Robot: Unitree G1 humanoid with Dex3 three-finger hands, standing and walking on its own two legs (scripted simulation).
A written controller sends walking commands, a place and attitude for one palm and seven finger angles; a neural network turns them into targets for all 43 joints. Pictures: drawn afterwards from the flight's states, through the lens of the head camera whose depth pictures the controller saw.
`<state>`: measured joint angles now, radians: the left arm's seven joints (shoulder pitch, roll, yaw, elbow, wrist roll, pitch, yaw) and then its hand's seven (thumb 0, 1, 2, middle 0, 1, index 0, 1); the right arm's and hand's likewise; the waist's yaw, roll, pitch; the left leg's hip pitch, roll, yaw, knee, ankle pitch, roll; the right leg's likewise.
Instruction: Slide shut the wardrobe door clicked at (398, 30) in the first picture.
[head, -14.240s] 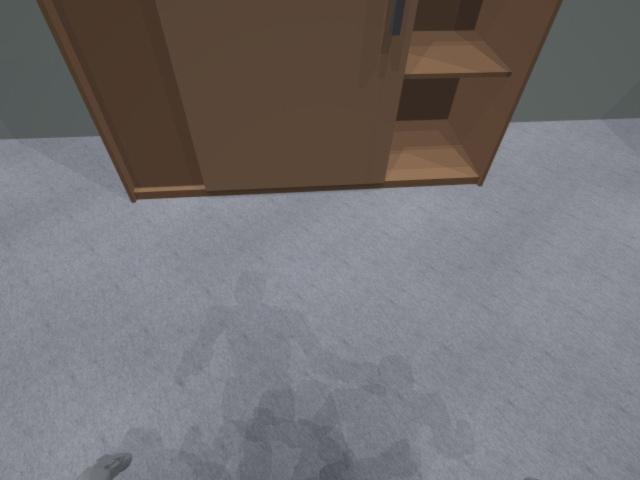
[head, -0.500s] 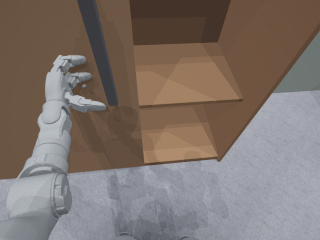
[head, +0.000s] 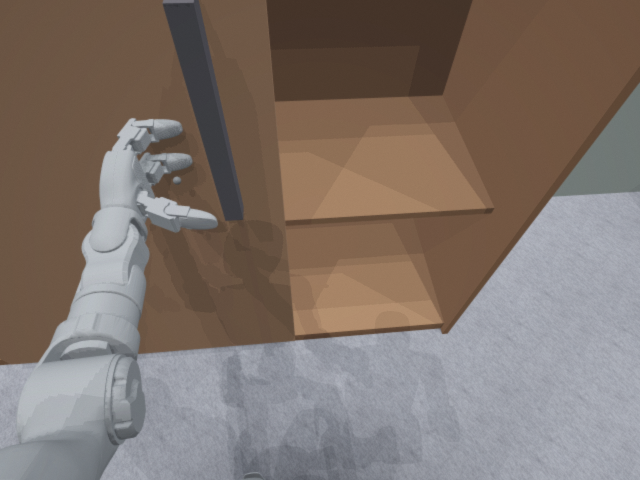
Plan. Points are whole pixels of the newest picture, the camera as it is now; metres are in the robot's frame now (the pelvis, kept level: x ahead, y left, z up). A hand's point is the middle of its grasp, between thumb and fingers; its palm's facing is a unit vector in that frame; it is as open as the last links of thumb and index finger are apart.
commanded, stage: feel for the door with the fingertips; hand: left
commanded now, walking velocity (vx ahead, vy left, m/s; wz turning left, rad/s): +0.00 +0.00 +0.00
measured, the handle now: (215, 123) +0.52 +0.12 +0.15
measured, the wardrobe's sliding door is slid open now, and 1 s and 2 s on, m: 0.48 0.48 0.48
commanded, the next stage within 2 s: slide the fingers in behind the handle in 0.38 s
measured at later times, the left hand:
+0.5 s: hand (218, 177) +0.47 +0.12 +0.10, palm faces +0.06 -1.00 -0.02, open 13.7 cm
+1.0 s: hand (211, 184) +0.46 +0.13 +0.10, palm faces +0.05 -1.00 +0.01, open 13.9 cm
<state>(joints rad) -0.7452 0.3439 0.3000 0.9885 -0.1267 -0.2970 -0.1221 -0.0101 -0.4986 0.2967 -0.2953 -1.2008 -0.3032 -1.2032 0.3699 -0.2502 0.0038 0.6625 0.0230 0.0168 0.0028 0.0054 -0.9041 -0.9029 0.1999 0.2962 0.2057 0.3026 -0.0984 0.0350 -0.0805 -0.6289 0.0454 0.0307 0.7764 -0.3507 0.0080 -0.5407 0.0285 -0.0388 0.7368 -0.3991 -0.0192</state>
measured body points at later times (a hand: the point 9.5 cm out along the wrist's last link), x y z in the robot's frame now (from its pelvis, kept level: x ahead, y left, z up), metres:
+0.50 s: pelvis +0.00 -0.01 +0.00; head +0.06 -0.01 +0.44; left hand +0.46 +0.17 +0.11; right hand +0.03 -0.26 -0.13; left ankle +0.01 +0.11 -0.71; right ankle -0.03 -0.11 -0.71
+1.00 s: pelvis -0.01 -0.01 +0.00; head +0.06 -0.01 +0.45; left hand +0.45 +0.18 +0.10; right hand +0.04 -0.27 -0.12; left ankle +0.01 +0.11 -0.71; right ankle -0.03 -0.11 -0.71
